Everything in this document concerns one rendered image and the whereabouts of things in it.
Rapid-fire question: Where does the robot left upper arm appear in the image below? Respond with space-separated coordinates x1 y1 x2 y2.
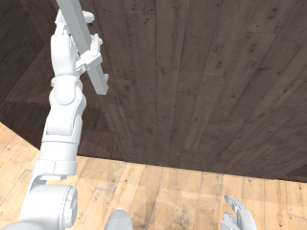
0 184 78 230

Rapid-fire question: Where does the robot right hand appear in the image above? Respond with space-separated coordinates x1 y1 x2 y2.
221 195 258 230

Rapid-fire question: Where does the wardrobe door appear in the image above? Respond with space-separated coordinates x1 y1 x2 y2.
52 0 307 180
286 164 307 177

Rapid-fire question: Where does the robot left forearm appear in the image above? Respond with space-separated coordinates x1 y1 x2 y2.
19 75 86 221

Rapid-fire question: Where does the left robot thigh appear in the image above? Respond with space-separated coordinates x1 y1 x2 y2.
104 209 133 230

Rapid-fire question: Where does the robot left hand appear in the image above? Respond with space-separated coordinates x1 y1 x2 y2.
51 9 103 78

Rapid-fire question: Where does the handle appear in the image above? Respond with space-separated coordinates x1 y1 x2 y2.
57 0 109 95

